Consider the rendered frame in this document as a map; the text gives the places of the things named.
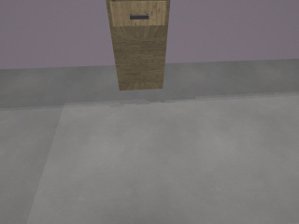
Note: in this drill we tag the handle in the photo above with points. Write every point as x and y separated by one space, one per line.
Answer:
139 17

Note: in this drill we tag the drawer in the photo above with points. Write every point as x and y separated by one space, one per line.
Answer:
121 11

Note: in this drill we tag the cabinet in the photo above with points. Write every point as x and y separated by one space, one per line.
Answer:
139 52

